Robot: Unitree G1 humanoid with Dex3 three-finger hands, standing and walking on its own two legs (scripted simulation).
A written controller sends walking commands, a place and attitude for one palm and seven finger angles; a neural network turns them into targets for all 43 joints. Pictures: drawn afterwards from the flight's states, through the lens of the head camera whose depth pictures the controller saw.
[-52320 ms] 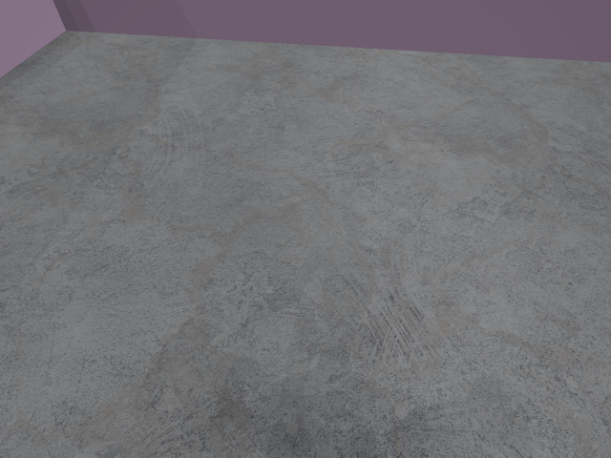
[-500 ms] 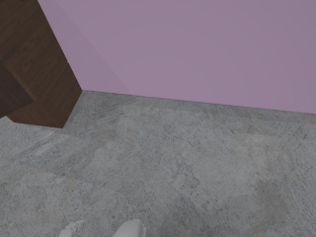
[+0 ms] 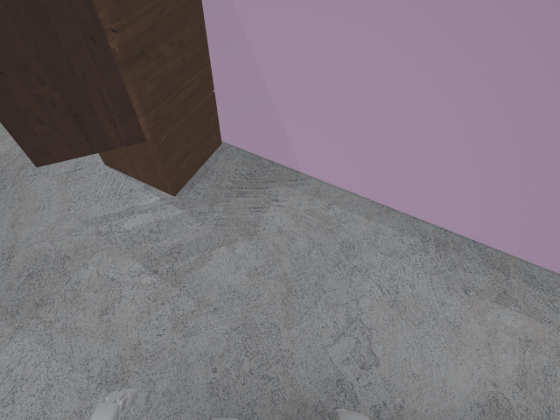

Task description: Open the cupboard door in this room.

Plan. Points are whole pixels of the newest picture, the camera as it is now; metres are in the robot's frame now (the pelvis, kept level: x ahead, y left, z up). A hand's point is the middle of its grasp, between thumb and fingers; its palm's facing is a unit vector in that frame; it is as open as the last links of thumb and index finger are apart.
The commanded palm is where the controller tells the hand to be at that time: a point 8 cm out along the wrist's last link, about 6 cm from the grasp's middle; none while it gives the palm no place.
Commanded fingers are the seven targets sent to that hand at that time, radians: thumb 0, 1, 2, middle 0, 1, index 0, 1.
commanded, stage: turn to face it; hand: left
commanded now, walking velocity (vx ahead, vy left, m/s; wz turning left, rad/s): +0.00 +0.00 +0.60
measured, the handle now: out of the picture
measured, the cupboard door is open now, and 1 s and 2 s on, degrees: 49 49 49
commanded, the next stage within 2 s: take the last steps up to it in 0.54 s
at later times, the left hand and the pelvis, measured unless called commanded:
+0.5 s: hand out of the picture +0.00 +0.20 -0.19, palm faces +0.31 -0.92 -0.22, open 7.4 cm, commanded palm none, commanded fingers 0.00 0.90 0.90 -0.20 -0.30 -0.20 -0.30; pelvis +0.01 -0.01 -0.01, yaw +16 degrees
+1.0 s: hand out of the picture -0.03 +0.15 -0.16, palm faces +0.51 -0.84 -0.18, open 7.4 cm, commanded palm none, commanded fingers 0.00 0.90 0.90 -0.20 -0.30 -0.20 -0.30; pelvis +0.06 +0.00 +0.01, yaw +27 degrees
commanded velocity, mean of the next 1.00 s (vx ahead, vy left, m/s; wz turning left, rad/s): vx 0.11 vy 0.06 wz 0.31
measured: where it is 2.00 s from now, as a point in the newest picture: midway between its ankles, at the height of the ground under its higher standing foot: (200, 371)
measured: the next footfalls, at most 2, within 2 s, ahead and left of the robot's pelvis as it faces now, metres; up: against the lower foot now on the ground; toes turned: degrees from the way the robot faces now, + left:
right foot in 0.08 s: +0.04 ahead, -0.15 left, +0.00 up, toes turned +2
left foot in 0.38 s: +0.04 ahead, +0.10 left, +0.00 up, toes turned +18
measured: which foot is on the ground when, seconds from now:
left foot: down 0.00-0.08, up 0.10-0.36, down 0.38-0.70, up 0.72-1.00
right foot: up 0.00-0.06, down 0.08-0.38, up 0.40-0.70, down 0.72-1.00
